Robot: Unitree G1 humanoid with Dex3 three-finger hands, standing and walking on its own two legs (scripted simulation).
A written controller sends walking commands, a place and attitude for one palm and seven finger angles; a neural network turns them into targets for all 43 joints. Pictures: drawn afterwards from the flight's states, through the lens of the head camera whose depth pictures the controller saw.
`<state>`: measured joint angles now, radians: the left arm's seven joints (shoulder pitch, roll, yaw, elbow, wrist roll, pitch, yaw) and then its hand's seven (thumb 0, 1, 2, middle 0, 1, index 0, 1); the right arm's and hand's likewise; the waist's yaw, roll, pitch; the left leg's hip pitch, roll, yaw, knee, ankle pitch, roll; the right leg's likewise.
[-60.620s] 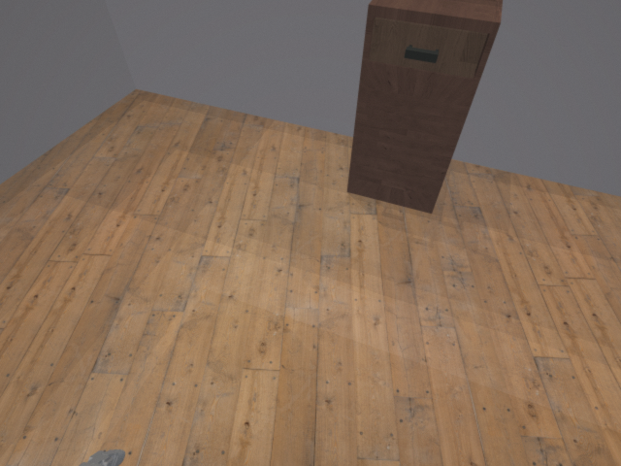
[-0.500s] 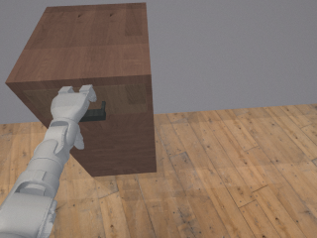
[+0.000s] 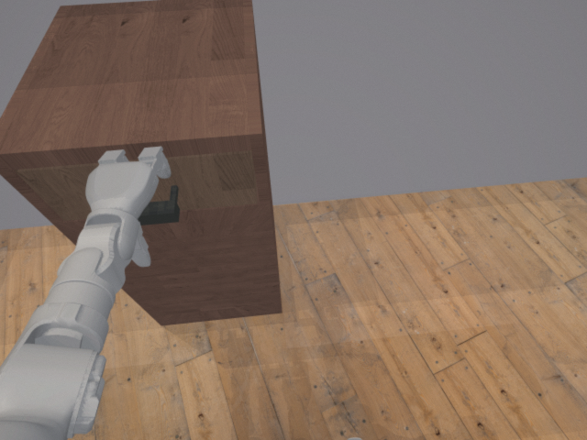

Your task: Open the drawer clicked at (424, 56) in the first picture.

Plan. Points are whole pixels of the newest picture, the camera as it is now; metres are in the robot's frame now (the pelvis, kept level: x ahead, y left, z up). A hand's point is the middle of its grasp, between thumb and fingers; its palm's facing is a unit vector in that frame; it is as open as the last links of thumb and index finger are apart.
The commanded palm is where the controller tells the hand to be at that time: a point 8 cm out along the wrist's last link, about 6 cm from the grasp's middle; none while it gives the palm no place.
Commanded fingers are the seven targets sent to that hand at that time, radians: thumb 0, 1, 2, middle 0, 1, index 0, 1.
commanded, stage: re-aim the fingers above the handle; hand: left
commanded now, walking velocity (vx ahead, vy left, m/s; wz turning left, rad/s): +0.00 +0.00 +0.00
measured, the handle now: (147, 203) +0.49 +0.25 -0.03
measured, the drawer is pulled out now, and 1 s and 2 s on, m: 0.00 0.00 0.00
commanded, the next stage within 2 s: lower the fingers behind the handle in 0.42 s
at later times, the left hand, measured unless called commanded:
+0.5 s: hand (131, 211) +0.43 +0.24 +0.03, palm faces -0.03 -0.02 -1.00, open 13.8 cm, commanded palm +0.41 +0.24 +0.09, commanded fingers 0.00 -0.50 0.30 -0.30 -1.20 -0.30 -1.20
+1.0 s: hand (132, 227) +0.43 +0.25 +0.00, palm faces -0.06 -0.02 -1.00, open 13.8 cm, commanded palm +0.42 +0.24 +0.06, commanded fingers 0.00 -0.50 0.30 -0.30 -1.20 -0.30 -1.20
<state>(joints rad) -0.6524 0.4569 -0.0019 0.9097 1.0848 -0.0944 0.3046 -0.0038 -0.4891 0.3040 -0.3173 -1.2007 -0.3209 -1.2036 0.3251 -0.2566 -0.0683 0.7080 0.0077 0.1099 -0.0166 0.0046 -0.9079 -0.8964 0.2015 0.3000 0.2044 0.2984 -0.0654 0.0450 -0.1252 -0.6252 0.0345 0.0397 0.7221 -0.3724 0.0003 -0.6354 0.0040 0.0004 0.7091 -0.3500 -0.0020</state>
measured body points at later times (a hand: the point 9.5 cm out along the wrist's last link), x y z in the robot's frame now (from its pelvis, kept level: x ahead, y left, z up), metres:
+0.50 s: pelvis +0.00 +0.00 +0.00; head +0.07 -0.02 +0.45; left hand +0.43 +0.24 +0.09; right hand +0.07 -0.27 -0.13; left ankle -0.02 +0.12 -0.71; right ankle -0.01 -0.12 -0.71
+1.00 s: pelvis -0.01 +0.00 -0.01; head +0.08 +0.00 +0.43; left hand +0.43 +0.25 +0.05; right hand +0.03 -0.27 -0.14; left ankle -0.02 +0.12 -0.71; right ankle -0.01 -0.12 -0.71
